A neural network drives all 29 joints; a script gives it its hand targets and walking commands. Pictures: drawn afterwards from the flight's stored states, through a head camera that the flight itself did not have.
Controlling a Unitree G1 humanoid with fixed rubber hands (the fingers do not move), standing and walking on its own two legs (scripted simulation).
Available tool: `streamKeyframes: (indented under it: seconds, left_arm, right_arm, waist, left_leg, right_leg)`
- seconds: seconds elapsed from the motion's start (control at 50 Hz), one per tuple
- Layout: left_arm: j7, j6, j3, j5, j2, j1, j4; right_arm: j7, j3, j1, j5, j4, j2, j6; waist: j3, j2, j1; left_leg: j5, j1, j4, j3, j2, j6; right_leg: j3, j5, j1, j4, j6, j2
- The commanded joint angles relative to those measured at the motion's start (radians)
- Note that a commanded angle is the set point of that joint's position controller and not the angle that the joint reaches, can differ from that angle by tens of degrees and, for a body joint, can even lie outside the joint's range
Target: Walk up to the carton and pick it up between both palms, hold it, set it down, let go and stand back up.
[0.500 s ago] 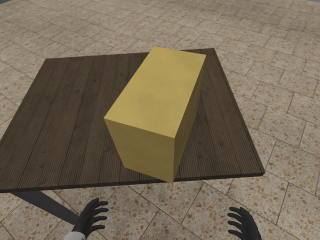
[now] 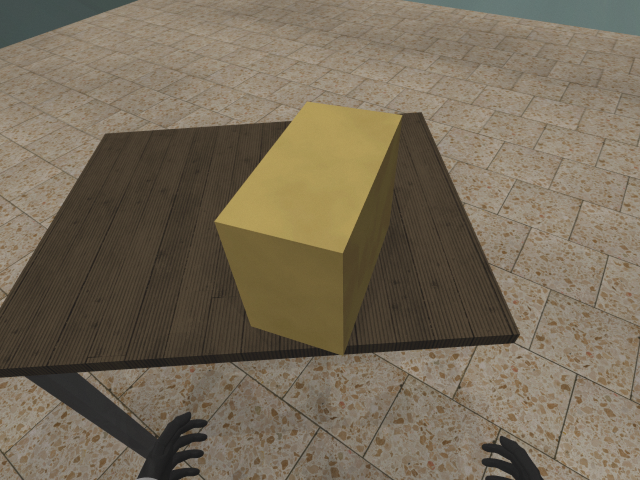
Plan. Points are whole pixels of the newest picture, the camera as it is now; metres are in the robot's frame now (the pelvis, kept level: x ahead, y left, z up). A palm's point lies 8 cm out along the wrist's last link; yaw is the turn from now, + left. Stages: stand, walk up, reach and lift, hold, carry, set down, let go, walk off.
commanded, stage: stand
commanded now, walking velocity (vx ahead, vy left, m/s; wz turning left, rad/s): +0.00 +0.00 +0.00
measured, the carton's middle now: (324, 223) +0.48 +0.03 +0.03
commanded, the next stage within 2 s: none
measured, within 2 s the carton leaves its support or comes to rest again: neither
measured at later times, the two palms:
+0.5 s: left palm out of the picture +0.11 +0.25 -0.09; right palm out of the picture +0.08 -0.24 -0.11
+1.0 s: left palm out of the picture +0.10 +0.26 -0.10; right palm out of the picture +0.08 -0.24 -0.11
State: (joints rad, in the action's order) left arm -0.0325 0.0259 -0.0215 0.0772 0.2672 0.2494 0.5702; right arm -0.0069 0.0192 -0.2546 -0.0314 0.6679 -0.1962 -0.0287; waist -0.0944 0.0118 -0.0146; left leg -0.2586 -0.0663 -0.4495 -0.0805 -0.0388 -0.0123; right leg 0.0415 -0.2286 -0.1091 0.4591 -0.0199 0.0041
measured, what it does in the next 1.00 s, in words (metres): stands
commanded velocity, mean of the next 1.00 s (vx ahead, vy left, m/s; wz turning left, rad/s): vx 0.00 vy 0.00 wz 0.00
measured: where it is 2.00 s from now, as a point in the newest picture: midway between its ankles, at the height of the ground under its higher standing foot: outside the picture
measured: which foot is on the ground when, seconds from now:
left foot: down 0.00-1.00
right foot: down 0.00-1.00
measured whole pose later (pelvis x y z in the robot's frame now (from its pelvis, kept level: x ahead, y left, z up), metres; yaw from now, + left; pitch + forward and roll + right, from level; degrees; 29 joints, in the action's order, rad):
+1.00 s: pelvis +0.00 +0.00 +0.00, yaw +0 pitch -7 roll +0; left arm -0.03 -0.01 -0.02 0.08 0.28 0.27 0.74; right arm 0.00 0.01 -0.30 -0.03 0.71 -0.23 -0.02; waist -0.09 0.01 -0.01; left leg -0.26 -0.07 -0.46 -0.08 -0.04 -0.01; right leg 0.04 -0.23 -0.12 0.47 -0.02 0.00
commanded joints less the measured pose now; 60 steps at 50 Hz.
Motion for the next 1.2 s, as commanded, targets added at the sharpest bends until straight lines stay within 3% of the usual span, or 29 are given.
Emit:
streamKeyframes:
  seconds: [0.0, 0.04, 0.08, 0.1, 0.16, 0.18, 0.2, 0.22, 0.24, 0.32, 0.38, 0.4, 0.42, 0.44, 0.46, 0.52, 0.54, 0.56, 0.58, 0.66, 0.72, 0.74, 0.78, 0.88, 0.96, 1.0, 1.06, 1.08, 1.18]
  left_arm:
    - [0.019, -0.083, 0.103, -0.122, 0.219, -0.039, -0.067]
    - [0.026, -0.084, 0.102, -0.129, 0.234, -0.043, -0.044]
    - [0.028, -0.083, 0.111, -0.119, 0.265, -0.017, -0.033]
    - [0.025, -0.079, 0.108, -0.118, 0.261, -0.026, -0.025]
    - [0.027, -0.083, 0.111, -0.117, 0.274, -0.051, -0.028]
    - [0.024, -0.084, 0.098, -0.12, 0.246, -0.071, -0.029]
    - [0.022, -0.092, 0.097, -0.116, 0.248, -0.022, -0.01]
    - [0.018, -0.089, 0.099, -0.115, 0.251, -0.053, -0.004]
    - [0.023, -0.089, 0.101, -0.111, 0.272, -0.019, 0.009]
    - [0.028, -0.083, 0.094, -0.111, 0.258, -0.003, 0.028]
    - [0.029, -0.086, 0.093, -0.109, 0.262, -0.041, 0.032]
    - [0.028, -0.087, 0.096, -0.113, 0.288, -0.04, 0.033]
    - [0.027, -0.086, 0.096, -0.111, 0.269, -0.028, 0.04]
    - [0.028, -0.087, 0.093, -0.107, 0.281, -0.001, 0.045]
    - [0.027, -0.083, 0.1, -0.12, 0.284, -0.03, 0.049]
    - [0.026, -0.08, 0.096, -0.101, 0.273, -0.021, 0.054]
    - [0.029, -0.078, 0.09, -0.106, 0.255, -0.04, 0.059]
    - [0.027, -0.082, 0.102, -0.113, 0.283, -0.024, 0.056]
    - [0.027, -0.081, 0.099, -0.115, 0.283, -0.035, 0.059]
    - [0.027, -0.085, 0.093, -0.11, 0.28, -0.015, 0.075]
    - [0.027, -0.082, 0.088, -0.101, 0.262, -0.036, 0.086]
    - [0.027, -0.083, 0.097, -0.107, 0.293, -0.052, 0.089]
    - [0.028, -0.086, 0.099, -0.107, 0.297, -0.013, 0.099]
    - [0.03, -0.079, 0.087, -0.109, 0.268, -0.046, 0.1]
    - [0.027, -0.087, 0.091, -0.106, 0.284, -0.037, 0.107]
    - [0.032, -0.09, 0.094, -0.1, 0.282, -0.019, 0.121]
    - [0.031, -0.087, 0.085, -0.107, 0.268, -0.056, 0.12]
    - [0.027, -0.088, 0.079, -0.097, 0.256, -0.022, 0.133]
    - [0.031, -0.079, 0.092, -0.104, 0.289, -0.055, 0.129]
  right_arm:
    - [0.006, -0.109, 0.015, 0.07, -0.045, -0.282, -0.033]
    - [0.009, -0.105, 0.023, 0.071, -0.035, -0.278, -0.031]
    - [0.017, -0.093, 0.047, 0.066, -0.05, -0.284, -0.03]
    - [0.009, -0.107, 0.04, 0.073, -0.037, -0.312, -0.03]
    - [0.007, -0.111, -0.041, 0.061, -0.012, -0.333, -0.036]
    - [0.004, -0.102, -0.031, 0.066, -0.011, -0.322, -0.032]
    - [0.002, -0.096, -0.014, 0.067, -0.001, -0.329, -0.032]
    - [0.007, -0.099, -0.027, 0.065, -0.005, -0.317, -0.038]
    - [0.008, -0.1, -0.064, 0.061, 0.013, -0.331, -0.032]
    - [0.007, -0.088, 0.008, 0.062, -0.016, -0.298, -0.026]
    - [0.006, -0.088, -0.027, 0.063, 0.012, -0.305, -0.024]
    - [0.01, -0.093, -0.044, 0.057, 0.006, -0.317, -0.026]
    - [0.007, -0.097, -0.025, 0.06, 0.003, -0.327, -0.028]
    - [0.008, -0.103, 0.004, 0.06, -0.008, -0.329, -0.03]
    - [0.006, -0.103, 0.007, 0.066, -0.008, -0.326, -0.034]
    - [0.001, -0.099, -0.017, 0.069, 0.006, -0.333, -0.035]
    - [0.005, -0.089, -0.015, 0.061, 0.009, -0.313, -0.029]
    - [0.005, -0.087, -0.018, 0.066, 0.0, -0.297, -0.032]
    - [0.004, -0.09, -0.008, 0.064, -0.005, -0.309, -0.028]
    - [0.003, -0.091, 0.019, 0.054, -0.014, -0.315, -0.029]
    - [0.001, -0.108, -0.025, 0.052, 0.014, -0.353, -0.029]
    - [0.002, -0.103, -0.024, 0.058, 0.018, -0.338, -0.029]
    - [0.0, -0.098, -0.015, 0.059, 0.01, -0.334, -0.035]
    - [-0.006, -0.107, -0.013, 0.061, 0.013, -0.342, -0.027]
    - [-0.003, -0.102, -0.051, 0.058, 0.029, -0.328, -0.027]
    - [-0.001, -0.108, 0.013, 0.064, 0.019, -0.342, -0.022]
    - [-0.001, -0.107, -0.009, 0.055, 0.027, -0.328, -0.024]
    - [-0.006, -0.096, -0.007, 0.056, 0.031, -0.331, -0.027]
    - [0.0, -0.102, 0.032, 0.049, 0.009, -0.339, -0.032]
  waist:
    - [0.069, 0.018, 0.011]
    - [0.029, 0.065, 0.016]
    - [0.059, 0.006, 0.041]
    - [0.052, 0.064, 0.028]
    - [-0.003, -0.002, 0.002]
    - [-0.042, 0.065, -0.004]
    - [0.015, 0.039, 0.022]
    - [0.055, 0.039, -0.009]
    - [0.033, 0.0, 0.001]
    - [-0.025, 0.07, 0.018]
    - [-0.032, 0.06, 0.0]
    - [0.026, 0.003, -0.006]
    - [0.046, 0.06, 0.005]
    - [0.071, 0.01, 0.016]
    - [0.036, 0.08, -0.003]
    - [0.052, 0.03, 0.018]
    - [0.018, 0.067, 0.01]
    - [0.038, 0.017, 0.01]
    - [0.041, 0.058, 0.004]
    - [-0.007, 0.022, 0.028]
    - [-0.018, 0.046, 0.005]
    - [0.0, -0.008, 0.001]
    - [0.031, 0.059, 0.011]
    - [0.046, 0.078, -0.004]
    - [0.036, -0.008, -0.007]
    - [0.015, 0.041, 0.023]
    - [-0.013, 0.035, -0.008]
    - [0.059, 0.067, 0.017]
    - [0.039, -0.001, 0.021]
  left_leg:
    - [-0.076, -0.127, 0.092, 0.084, -0.055, 0.046]
    - [-0.089, -0.144, 0.117, 0.092, -0.045, 0.047]
    - [-0.065, -0.157, 0.11, 0.102, -0.047, 0.043]
    - [-0.045, -0.147, 0.099, 0.086, -0.043, 0.041]
    - [-0.07, -0.12, 0.124, 0.107, -0.049, 0.032]
    - [-0.093, -0.193, 0.128, 0.1, -0.048, 0.041]
    - [-0.056, -0.165, 0.127, 0.104, -0.052, 0.043]
    - [-0.017, -0.113, 0.11, 0.104, -0.056, 0.041]
    - [0.031, -0.085, 0.1, 0.106, -0.06, 0.037]
    - [-0.025, -0.144, 0.122, 0.096, -0.059, 0.04]
    - [0.006, -0.162, 0.129, 0.11, -0.064, 0.041]
    - [0.049, -0.114, 0.115, 0.107, -0.069, 0.041]
    - [0.03, -0.108, 0.112, 0.109, -0.067, 0.047]
    - [0.032, -0.093, 0.112, 0.11, -0.07, 0.046]
    - [-0.019, -0.12, 0.128, 0.105, -0.069, 0.048]
    - [0.029, -0.141, 0.12, 0.096, -0.063, 0.049]
    - [0.036, -0.148, 0.11, 0.11, -0.067, 0.046]
    - [0.071, -0.1, 0.13, 0.116, -0.083, 0.047]
    - [0.071, -0.084, 0.121, 0.11, -0.085, 0.041]
    - [-0.027, -0.147, 0.133, 0.101, -0.075, 0.039]
    - [-0.031, -0.136, 0.141, 0.104, -0.072, 0.038]
    - [0.015, -0.116, 0.147, 0.124, -0.086, 0.036]
    - [0.045, -0.094, 0.128, 0.129, -0.093, 0.048]
    - [0.064, -0.066, 0.128, 0.118, -0.09, 0.038]
    - [0.116, -0.053, 0.115, 0.112, -0.096, 0.04]
    - [0.082, -0.089, 0.124, 0.112, -0.09, 0.046]
    - [0.084, -0.069, 0.136, 0.13, -0.099, 0.04]
    - [0.057, -0.079, 0.134, 0.115, -0.097, 0.045]
    - [0.087, -0.085, 0.144, 0.118, -0.091, 0.032]
  right_leg:
    - [-0.098, 0.014, -0.063, -0.101, -0.018, -0.112]
    - [-0.089, -0.007, -0.086, -0.092, -0.009, -0.112]
    - [-0.066, 0.003, -0.046, -0.07, -0.007, -0.102]
    - [-0.088, 0.021, -0.068, -0.088, -0.009, -0.112]
    - [-0.08, -0.042, -0.132, -0.106, -0.008, -0.099]
    - [-0.081, -0.019, -0.093, -0.109, -0.004, -0.102]
    - [-0.086, 0.02, -0.062, -0.103, -0.012, -0.11]
    - [-0.089, 0.027, -0.057, -0.101, -0.009, -0.117]
    - [-0.08, 0.039, -0.085, -0.097, -0.008, -0.109]
    - [-0.103, 0.016, -0.101, -0.107, -0.011, -0.124]
    - [-0.098, 0.049, -0.074, -0.108, -0.005, -0.128]
    - [-0.091, 0.1, -0.059, -0.088, -0.006, -0.122]
    - [-0.096, 0.078, -0.037, -0.095, -0.008, -0.121]
    - [-0.088, 0.067, -0.056, -0.074, -0.013, -0.121]
    - [-0.094, 0.03, -0.058, -0.099, -0.007, -0.117]
    - [-0.084, 0.08, -0.01, -0.091, -0.005, -0.12]
    - [-0.098, 0.092, -0.029, -0.094, -0.011, -0.126]
    - [-0.093, 0.076, -0.046, -0.086, -0.015, -0.135]
    - [-0.097, 0.075, -0.07, -0.093, -0.011, -0.121]
    - [-0.095, 0.045, -0.065, -0.12, -0.002, -0.124]
    - [-0.1, 0.044, -0.078, -0.121, 0.0, -0.122]
    - [-0.088, 0.064, -0.071, -0.102, -0.001, -0.128]
    - [-0.1, 0.076, -0.059, -0.104, -0.007, -0.132]
    - [-0.105, 0.079, -0.068, -0.122, -0.007, -0.137]
    - [-0.107, 0.119, -0.063, -0.112, -0.012, -0.136]
    - [-0.116, 0.096, -0.068, -0.111, -0.014, -0.145]
    - [-0.115, 0.053, -0.11, -0.136, -0.007, -0.135]
    - [-0.115, 0.077, -0.034, -0.134, -0.008, -0.147]
    - [-0.087, 0.107, -0.046, -0.113, -0.002, -0.13]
